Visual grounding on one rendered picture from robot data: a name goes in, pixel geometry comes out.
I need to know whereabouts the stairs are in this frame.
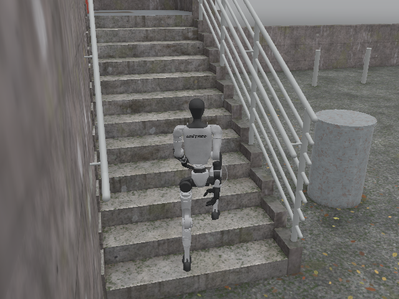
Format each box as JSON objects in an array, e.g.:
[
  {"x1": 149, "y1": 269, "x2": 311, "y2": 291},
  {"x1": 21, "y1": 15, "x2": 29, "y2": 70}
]
[{"x1": 87, "y1": 15, "x2": 288, "y2": 299}]

